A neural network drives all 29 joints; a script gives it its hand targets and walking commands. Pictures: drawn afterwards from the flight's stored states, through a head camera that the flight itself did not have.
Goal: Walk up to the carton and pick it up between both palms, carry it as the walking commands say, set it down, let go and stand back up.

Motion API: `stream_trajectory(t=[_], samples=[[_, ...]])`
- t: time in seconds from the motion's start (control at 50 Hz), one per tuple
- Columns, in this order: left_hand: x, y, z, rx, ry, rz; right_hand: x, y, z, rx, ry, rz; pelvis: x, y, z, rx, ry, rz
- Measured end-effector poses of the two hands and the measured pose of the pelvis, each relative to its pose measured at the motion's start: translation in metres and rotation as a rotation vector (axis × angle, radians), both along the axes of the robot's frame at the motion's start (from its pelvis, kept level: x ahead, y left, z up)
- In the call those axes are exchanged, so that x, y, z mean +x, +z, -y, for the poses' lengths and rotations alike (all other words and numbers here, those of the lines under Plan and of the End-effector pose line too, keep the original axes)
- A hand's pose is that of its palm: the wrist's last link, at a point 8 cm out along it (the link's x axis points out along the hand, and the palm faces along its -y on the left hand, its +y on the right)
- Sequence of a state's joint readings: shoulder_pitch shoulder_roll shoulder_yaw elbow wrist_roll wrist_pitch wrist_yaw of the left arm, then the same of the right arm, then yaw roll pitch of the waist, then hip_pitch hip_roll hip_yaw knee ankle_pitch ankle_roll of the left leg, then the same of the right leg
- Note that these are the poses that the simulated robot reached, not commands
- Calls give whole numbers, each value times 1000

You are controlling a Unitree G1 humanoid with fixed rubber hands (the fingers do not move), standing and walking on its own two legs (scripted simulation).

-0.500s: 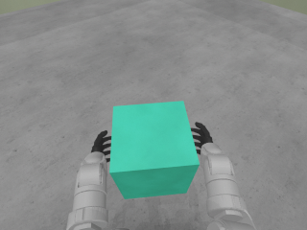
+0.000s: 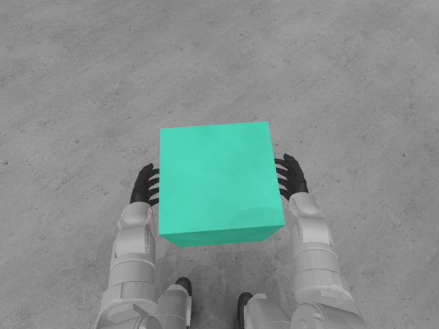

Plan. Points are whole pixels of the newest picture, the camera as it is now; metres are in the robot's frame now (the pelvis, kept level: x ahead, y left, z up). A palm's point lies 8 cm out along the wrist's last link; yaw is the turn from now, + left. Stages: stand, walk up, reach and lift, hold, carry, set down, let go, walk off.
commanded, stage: set down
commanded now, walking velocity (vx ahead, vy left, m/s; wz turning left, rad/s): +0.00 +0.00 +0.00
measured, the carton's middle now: (218, 192) +0.37 +0.03 -0.12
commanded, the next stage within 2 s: none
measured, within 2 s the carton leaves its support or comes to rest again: neither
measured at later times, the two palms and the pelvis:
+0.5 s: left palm (154, 197) +0.36 +0.17 -0.15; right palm (284, 191) +0.38 -0.13 -0.13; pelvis -0.03 +0.00 -0.07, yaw +0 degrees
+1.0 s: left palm (160, 198) +0.38 +0.18 -0.24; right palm (271, 192) +0.41 -0.12 -0.22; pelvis -0.03 +0.00 -0.15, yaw +0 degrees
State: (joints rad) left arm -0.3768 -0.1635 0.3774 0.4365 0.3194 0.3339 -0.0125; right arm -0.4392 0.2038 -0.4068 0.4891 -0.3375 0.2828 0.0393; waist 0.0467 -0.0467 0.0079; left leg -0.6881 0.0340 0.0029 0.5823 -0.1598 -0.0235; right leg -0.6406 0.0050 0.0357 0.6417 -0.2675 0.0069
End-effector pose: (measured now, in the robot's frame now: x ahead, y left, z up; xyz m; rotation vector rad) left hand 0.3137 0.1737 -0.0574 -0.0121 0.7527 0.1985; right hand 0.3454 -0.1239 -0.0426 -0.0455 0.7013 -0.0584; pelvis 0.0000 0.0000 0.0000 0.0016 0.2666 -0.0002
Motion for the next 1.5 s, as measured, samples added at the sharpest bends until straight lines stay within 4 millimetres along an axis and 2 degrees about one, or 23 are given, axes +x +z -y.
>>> stream_trajectory(t=[0.12, 0.3, 0.52, 0.76, 0.94, 1.22, 1.5], samples=[[6, -20, -2, -2, -2, -5, 6, -19, -2, 2, -3, -3, -15, -15, 1, 1, 3, -54], [19, -59, -2, -16, -15, -16, 14, -57, -1, 10, -27, -17, -30, -42, 2, -3, 8, -150], [45, -96, 2, -29, -20, -4, 38, -91, 2, 9, -39, -2, -27, -73, 2, -1, 7, -289], [55, -139, -5, -9, -18, -16, 53, -136, -5, 30, -36, -10, -20, -105, 2, -6, 6, -426], [66, -176, -5, -16, -31, -12, 59, -171, -4, 16, -48, -2, -29, -135, 1, -8, 3, -484], [81, -221, -11, -19, -20, -9, 77, -214, -12, 14, -42, 6, -48, -183, -2, -11, 9, -515], [101, -273, -11, -2, -41, -20, 95, -266, -11, 9, -43, -3, -50, -221, -2, -17, 0, -580]])
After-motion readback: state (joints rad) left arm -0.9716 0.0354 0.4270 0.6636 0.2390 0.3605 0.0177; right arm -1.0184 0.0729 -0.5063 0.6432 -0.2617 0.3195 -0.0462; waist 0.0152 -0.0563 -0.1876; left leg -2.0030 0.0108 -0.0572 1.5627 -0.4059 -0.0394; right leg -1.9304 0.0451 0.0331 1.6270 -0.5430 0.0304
